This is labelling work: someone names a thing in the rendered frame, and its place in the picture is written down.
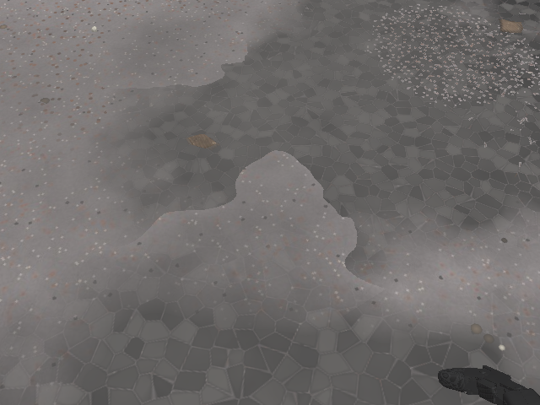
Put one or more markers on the right robot hand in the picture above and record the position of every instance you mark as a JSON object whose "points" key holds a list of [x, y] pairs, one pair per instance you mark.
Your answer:
{"points": [[490, 384]]}

